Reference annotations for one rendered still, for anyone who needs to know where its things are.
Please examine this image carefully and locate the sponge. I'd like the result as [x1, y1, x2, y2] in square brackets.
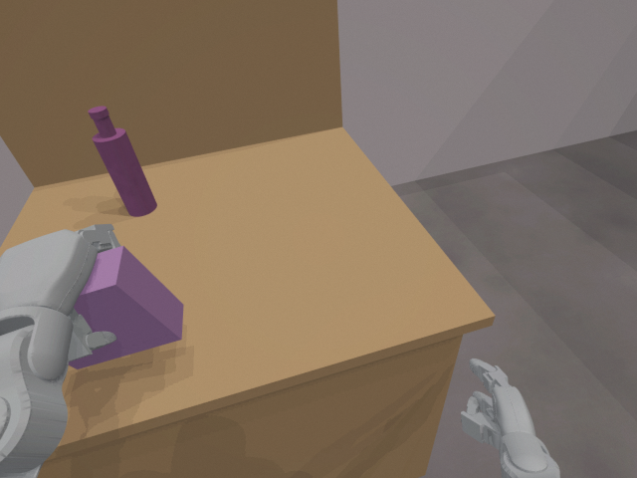
[69, 246, 183, 369]

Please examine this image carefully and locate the right robot hand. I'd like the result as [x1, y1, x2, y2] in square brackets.
[461, 358, 536, 450]

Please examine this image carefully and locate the robot left forearm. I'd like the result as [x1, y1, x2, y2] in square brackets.
[0, 306, 74, 478]

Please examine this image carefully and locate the table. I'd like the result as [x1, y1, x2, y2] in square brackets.
[0, 0, 495, 478]

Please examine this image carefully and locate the robot right forearm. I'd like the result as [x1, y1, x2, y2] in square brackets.
[499, 432, 560, 478]

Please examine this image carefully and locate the left robot hand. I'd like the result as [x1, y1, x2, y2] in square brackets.
[0, 224, 121, 362]

